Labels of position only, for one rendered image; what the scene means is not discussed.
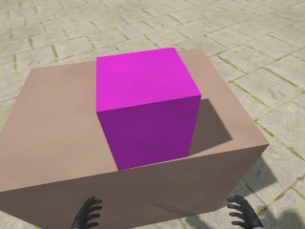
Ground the robot left hand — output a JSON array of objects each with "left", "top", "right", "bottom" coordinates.
[{"left": 71, "top": 197, "right": 102, "bottom": 229}]

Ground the robot right hand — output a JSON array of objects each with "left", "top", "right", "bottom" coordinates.
[{"left": 227, "top": 195, "right": 264, "bottom": 229}]

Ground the carton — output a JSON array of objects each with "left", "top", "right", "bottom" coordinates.
[{"left": 95, "top": 47, "right": 202, "bottom": 171}]

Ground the pedestal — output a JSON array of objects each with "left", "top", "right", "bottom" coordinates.
[{"left": 0, "top": 48, "right": 270, "bottom": 229}]

